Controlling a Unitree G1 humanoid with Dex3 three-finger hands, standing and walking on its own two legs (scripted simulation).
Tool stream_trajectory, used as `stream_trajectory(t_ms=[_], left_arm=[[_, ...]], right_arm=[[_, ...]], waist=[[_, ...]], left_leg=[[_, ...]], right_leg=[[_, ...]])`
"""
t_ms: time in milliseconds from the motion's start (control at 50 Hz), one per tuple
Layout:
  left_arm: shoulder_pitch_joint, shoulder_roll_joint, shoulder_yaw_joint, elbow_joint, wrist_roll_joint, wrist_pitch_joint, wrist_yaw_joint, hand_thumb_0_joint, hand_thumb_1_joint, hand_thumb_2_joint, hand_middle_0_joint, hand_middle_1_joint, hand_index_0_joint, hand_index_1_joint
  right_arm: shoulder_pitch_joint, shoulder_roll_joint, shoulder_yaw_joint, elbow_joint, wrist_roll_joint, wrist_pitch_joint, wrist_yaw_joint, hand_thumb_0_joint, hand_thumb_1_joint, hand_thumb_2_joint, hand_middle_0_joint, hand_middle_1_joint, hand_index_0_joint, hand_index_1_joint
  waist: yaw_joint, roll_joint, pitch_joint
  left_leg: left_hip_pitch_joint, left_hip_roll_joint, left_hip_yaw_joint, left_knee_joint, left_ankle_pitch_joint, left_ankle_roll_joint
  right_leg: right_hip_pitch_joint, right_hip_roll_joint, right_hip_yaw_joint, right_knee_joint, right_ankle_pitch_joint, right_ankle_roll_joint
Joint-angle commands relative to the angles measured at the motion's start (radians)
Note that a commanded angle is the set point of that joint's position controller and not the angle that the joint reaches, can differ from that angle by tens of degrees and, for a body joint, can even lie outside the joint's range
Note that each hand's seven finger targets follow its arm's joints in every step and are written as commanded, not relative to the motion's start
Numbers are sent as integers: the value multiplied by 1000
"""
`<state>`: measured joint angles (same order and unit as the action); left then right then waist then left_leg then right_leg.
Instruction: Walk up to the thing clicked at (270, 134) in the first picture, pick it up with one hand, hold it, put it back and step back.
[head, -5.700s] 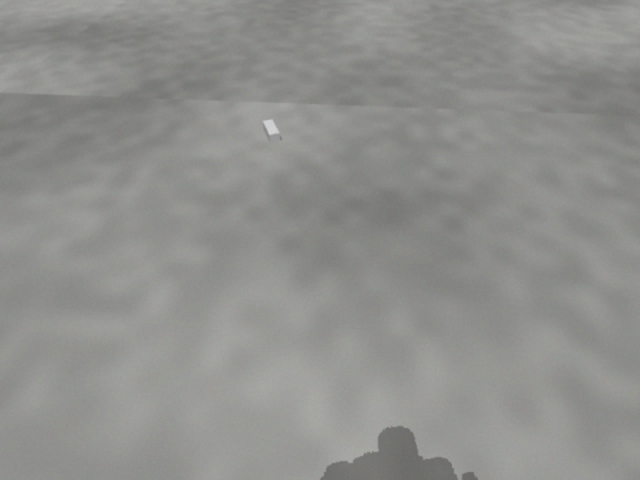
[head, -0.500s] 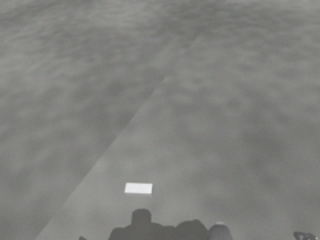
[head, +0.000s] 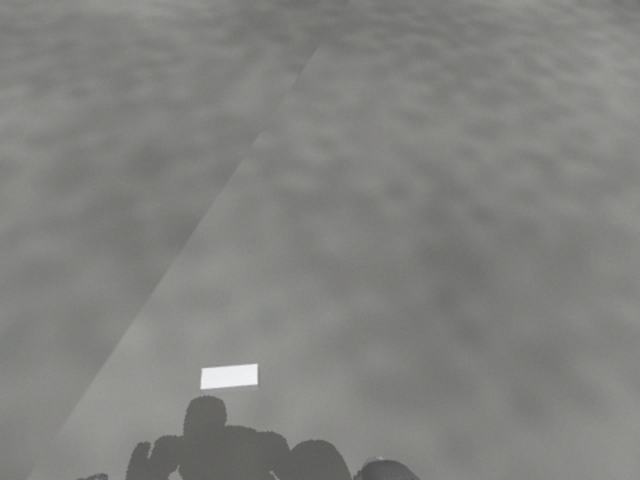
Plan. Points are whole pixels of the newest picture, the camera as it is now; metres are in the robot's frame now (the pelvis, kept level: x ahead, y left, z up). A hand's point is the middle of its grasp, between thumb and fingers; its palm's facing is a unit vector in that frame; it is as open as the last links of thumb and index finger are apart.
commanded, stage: walk up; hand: left
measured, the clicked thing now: (230, 379) +0.48 +0.21 -0.72
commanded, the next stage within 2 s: none
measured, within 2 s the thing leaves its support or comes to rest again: neither
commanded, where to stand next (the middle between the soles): +0.12 -0.04 m, yaw +0 degrees
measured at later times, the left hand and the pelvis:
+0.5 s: hand out of the picture +0.11 +0.26 -0.14, palm faces -0.04 -0.92 -0.39, open 7.4 cm; pelvis +0.03 -0.02 +0.01, yaw -2 degrees
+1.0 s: hand out of the picture +0.15 +0.23 -0.12, palm faces -0.03 -0.95 -0.30, open 7.4 cm; pelvis +0.03 -0.01 +0.03, yaw -1 degrees
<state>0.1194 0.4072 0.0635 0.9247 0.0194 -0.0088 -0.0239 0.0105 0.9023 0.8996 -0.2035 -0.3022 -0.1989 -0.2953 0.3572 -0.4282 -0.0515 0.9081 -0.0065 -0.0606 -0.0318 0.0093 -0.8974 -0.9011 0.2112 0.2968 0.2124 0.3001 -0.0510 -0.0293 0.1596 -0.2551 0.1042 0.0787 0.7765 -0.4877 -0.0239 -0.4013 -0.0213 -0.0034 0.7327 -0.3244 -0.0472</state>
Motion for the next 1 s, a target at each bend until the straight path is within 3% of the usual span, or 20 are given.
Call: stream_trajectory(t_ms=[0, 20, 40, 60, 100, 140, 200, 220, 240, 260, 280, 340, 360, 380, 400, 420, 480, 580, 780, 980], left_arm=[[262, 333, 96, -29, -10, -41, 33, 0, 900, 900, -200, -300, -200, -300], [231, 341, 90, -34, -24, -38, 33, 0, 900, 900, -200, -300, -200, -300], [159, 313, 79, -51, -27, -36, 35, 0, 900, 900, -200, -300, -200, -300], [95, 283, 65, -64, -30, -32, 39, 0, 900, 900, -200, -300, -200, -300], [20, 247, 47, -78, -5, -27, 43, 0, 900, 900, -200, -300, -200, -300], [-3, 227, 38, -71, 3, -25, 41, 0, 900, 900, -200, -300, -200, -300], [-59, 211, 23, -71, -22, -8, 33, 0, 900, 900, -200, -300, -200, -300], [-68, 166, 10, -79, -32, -1, 33, 0, 900, 900, -200, -300, -200, -300], [-30, 127, 4, -66, -42, 13, 34, 0, 900, 900, -200, -300, -200, -300], [-7, 196, 24, -29, -37, 23, 45, 0, 900, 900, -200, -300, -200, -300], [3, 209, 30, -7, -31, 22, 40, 0, 900, 900, -200, -300, -200, -300], [67, 174, 34, 59, -24, 1, 25, 0, 900, 900, -200, -300, -200, -300], [67, 183, 34, 61, -16, -8, 25, 0, 900, 900, -200, -300, -200, -300], [13, 211, 33, 50, -7, -17, 26, 0, 900, 900, -200, -300, -200, -300], [-69, 244, 30, 39, -11, -18, 25, 0, 900, 900, -200, -300, -200, -300], [-115, 226, 20, 31, -16, -16, 22, 0, 900, 900, -200, -300, -200, -300], [-94, 187, 0, 70, -19, -18, 25, 0, 900, 900, -200, -300, -200, -300], [-110, 185, -3, 108, -21, -17, 26, 0, 900, 900, -200, -300, -200, -300], [-128, 155, -5, 157, -25, -6, 20, 0, 900, 900, -200, -300, -200, -300], [-130, 145, -4, 164, -20, -3, 12, 0, 900, 900, -200, -300, -200, -300]], right_arm=[[-21, -138, -14, -122, 30, -15, -11, 0, -900, -900, 200, 300, 200, 300], [-110, -188, -38, -115, 20, -5, -22, 0, -900, -900, 200, 300, 200, 300], [-114, -203, -47, -96, 13, 1, -25, 0, -900, -900, 200, 300, 200, 300], [-77, -200, -39, -78, 19, -1, -20, 0, -900, -900, 200, 300, 200, 300], [-23, -183, -32, -33, 20, -3, -6, 0, -900, -900, 200, 300, 200, 300], [-2, -159, -30, 1, 12, 2, 6, 0, -900, -900, 200, 300, 200, 300], [11, -158, -37, 32, 6, -4, 1, 0, -900, -900, 200, 300, 200, 300], [-9, -209, -46, 24, -13, -9, -5, 0, -900, -900, 200, 300, 200, 300], [-82, -281, -53, -6, -20, -15, -6, 0, -900, -900, 200, 300, 200, 300], [-167, -334, -59, -19, -6, -13, -1, 0, -900, -900, 200, 300, 200, 300], [-225, -304, -55, -25, -15, -12, -1, 0, -900, -900, 200, 300, 200, 300], [-285, -237, -26, -8, -9, 0, 2, 0, -900, -900, 200, 300, 200, 300], [-266, -208, -15, 3, -2, 4, 6, 0, -900, -900, 200, 300, 200, 300], [-225, -168, -4, 14, 8, 9, 9, 0, -900, -900, 200, 300, 200, 300], [-226, -157, -7, 30, 12, 13, 8, 0, -900, -900, 200, 300, 200, 300], [-217, -158, -7, 56, 10, 14, 10, 0, -900, -900, 200, 300, 200, 300], [-278, -173, -3, 81, 12, 8, 19, 0, -900, -900, 200, 300, 200, 300], [-305, -151, 9, 131, 16, 15, 20, 0, -900, -900, 200, 300, 200, 300], [-375, -147, 23, 184, 8, 17, 26, 0, -900, -900, 200, 300, 200, 300], [-373, -152, 19, 180, 4, 9, 25, 0, -900, -900, 200, 300, 200, 300]], waist=[[148, -136, -374], [157, -112, -315], [121, -5, -221], [80, 22, -179], [38, -64, -114], [38, -122, -113], [-9, -112, -175], [-12, 15, -174], [27, 151, -158], [27, 200, -139], [58, 137, -112], [103, 158, -151], [97, 125, -183], [56, 29, -189], [17, -41, -172], [1, -26, -160], [33, -3, -217], [31, -45, -223], [49, 25, -192], [51, 52, -216]], left_leg=[[-340, -82, -23, 437, 258, 37], [-380, -99, -87, 488, -130, 50], [-372, -54, -148, 497, -140, 40], [-342, -38, -144, 434, -123, 46], [-223, -29, -64, 229, -42, 47], [-125, -44, -27, 83, 41, 37], [77, -81, -21, -196, 317, 41], [86, 8, -182, -272, 333, 59], [-7, 197, -492, -421, 173, 141], [-129, 308, -580, -459, 109, 262], [-170, 276, -542, -432, 97, 267], [-191, 111, -250, -289, 169, 128], [-162, 78, -207, -223, 221, 95], [-155, 17, -158, -151, 248, 57], [-56, -42, -108, -158, 167, 37], [47, -36, -120, -198, 177, 32], [50, 17, -156, -262, 282, 66], [107, 7, -117, -297, 389, 50], [107, 25, -135, -421, 333, 33], [93, 41, -150, -475, 359, 31]], right_leg=[[567, -285, 507, -235, 291, -213], [475, -394, 633, -310, 303, -331], [360, -378, 525, -295, 294, -318], [283, -308, 393, -248, 317, -278], [96, -216, 247, -225, 321, -213], [18, -158, 177, -197, 348, -179], [-51, -125, 150, -65, 265, -105], [-108, -87, 131, 25, 193, -52], [-112, 18, 78, 134, -1, 6], [-23, 5, 82, 221, -244, 12], [15, -20, 82, 232, -228, 13], [170, -15, 26, -72, -10, -6], [194, -42, 92, -169, 47, -16], [177, -120, 250, -237, 84, -42], [40, -176, 313, -270, 64, -80], [-38, -173, 302, -278, 31, -68], [84, -96, 152, -239, 141, -5], [126, -120, 150, -307, 206, 0], [185, -109, 117, -417, 122, 17], [266, -101, 86, -428, 188, 25]])
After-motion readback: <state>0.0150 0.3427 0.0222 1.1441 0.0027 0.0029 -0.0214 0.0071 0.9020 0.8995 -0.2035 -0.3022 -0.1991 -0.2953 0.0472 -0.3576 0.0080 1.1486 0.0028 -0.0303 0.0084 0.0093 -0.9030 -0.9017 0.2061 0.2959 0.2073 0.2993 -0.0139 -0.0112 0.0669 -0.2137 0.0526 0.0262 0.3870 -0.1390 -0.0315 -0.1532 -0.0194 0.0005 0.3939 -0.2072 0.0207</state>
